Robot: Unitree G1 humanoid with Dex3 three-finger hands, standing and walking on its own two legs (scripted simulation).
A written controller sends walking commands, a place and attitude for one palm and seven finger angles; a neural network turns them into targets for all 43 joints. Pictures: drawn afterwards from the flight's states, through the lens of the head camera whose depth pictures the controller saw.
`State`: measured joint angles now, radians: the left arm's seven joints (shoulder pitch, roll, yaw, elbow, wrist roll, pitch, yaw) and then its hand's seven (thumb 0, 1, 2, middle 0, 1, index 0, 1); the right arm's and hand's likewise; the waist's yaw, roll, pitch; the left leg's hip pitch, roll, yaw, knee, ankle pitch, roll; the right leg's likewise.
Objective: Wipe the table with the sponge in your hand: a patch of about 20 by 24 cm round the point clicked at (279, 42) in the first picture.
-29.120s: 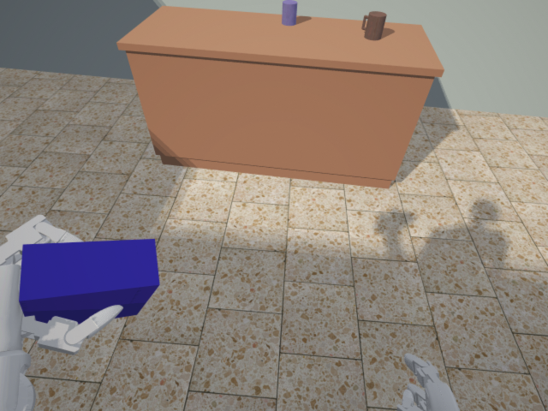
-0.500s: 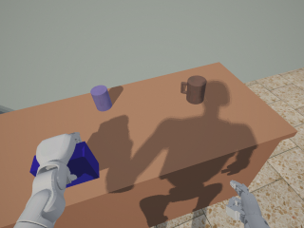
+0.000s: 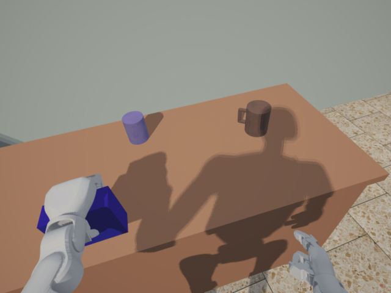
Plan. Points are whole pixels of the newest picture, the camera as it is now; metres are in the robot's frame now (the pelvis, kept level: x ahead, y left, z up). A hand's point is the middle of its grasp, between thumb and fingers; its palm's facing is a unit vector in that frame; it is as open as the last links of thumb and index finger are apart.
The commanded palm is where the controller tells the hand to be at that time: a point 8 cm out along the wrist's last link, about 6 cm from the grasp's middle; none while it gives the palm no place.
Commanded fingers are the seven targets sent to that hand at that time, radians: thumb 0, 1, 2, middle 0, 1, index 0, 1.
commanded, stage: move the sponge above the wiping area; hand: left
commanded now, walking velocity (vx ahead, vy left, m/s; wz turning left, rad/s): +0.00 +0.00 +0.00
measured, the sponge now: (91, 223) +0.23 +0.28 +0.01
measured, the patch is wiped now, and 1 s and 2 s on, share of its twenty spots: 0.00 0.00 0.10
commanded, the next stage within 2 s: lower the sponge onto the table in 0.18 s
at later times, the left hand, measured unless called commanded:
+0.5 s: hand (88, 212) +0.23 +0.27 +0.06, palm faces -0.02 -0.10 -0.99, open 9.4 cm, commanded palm +0.21 +0.26 +0.12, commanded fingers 0.00 0.10 1.30 -1.20 -1.60 -1.20 -1.60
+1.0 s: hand (93, 216) +0.23 +0.27 +0.04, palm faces -0.04 -0.10 -0.99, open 9.4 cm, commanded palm +0.21 +0.26 +0.10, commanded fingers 0.00 0.10 1.30 -1.20 -1.60 -1.20 -1.60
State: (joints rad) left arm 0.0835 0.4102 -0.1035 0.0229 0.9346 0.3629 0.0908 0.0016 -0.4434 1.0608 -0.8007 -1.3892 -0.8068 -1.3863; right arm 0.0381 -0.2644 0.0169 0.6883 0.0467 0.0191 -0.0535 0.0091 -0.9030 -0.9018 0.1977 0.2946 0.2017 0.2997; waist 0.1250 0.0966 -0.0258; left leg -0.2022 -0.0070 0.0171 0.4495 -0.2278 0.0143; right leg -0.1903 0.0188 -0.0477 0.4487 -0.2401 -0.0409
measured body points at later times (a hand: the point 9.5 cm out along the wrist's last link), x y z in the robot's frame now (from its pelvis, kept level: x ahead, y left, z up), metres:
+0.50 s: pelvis -0.01 -0.01 +0.00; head -0.03 -0.05 +0.45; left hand +0.23 +0.27 +0.11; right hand +0.24 -0.21 -0.08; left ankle +0.01 +0.11 -0.74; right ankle +0.00 -0.09 -0.74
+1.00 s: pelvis -0.01 -0.01 +0.00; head -0.03 -0.05 +0.45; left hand +0.23 +0.27 +0.09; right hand +0.22 -0.22 -0.09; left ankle +0.01 +0.11 -0.74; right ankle +0.00 -0.09 -0.74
